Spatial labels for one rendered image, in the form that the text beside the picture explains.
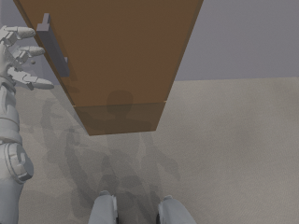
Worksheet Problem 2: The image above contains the robot right thigh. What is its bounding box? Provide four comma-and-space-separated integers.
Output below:
158, 199, 196, 224

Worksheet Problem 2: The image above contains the handle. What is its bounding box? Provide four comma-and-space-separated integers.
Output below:
36, 13, 70, 77

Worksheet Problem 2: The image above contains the robot left upper arm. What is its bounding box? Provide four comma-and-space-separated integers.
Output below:
0, 143, 35, 224

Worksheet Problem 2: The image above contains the cupboard door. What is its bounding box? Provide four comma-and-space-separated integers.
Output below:
20, 0, 199, 107

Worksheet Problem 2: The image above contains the left robot hand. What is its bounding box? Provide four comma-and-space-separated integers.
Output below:
0, 25, 54, 91

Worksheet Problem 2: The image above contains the left robot forearm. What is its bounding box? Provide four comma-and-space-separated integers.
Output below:
0, 77, 22, 146

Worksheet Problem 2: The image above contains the robot left thigh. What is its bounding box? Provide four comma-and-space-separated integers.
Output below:
88, 194, 118, 224

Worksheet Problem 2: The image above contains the robot thigh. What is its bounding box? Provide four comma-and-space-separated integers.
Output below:
158, 199, 196, 224
88, 194, 118, 224

